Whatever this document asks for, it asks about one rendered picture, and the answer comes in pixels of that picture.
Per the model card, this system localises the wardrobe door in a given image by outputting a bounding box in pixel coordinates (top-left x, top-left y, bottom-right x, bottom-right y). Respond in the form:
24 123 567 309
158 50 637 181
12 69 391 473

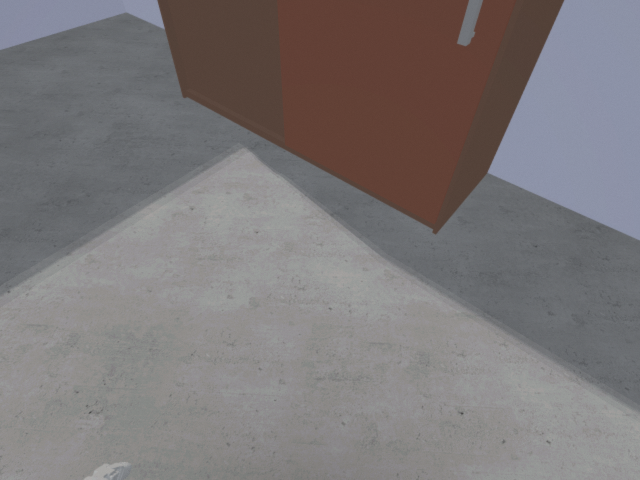
277 0 516 224
168 0 285 138

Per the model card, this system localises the handle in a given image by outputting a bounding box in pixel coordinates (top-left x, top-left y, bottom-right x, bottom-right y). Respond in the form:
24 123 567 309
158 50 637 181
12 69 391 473
457 0 483 46

